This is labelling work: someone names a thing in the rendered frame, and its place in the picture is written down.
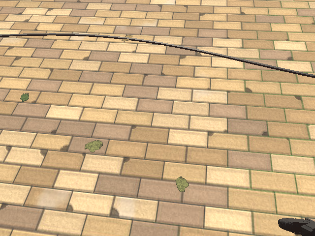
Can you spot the right robot hand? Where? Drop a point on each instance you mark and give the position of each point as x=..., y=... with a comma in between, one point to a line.
x=304, y=227

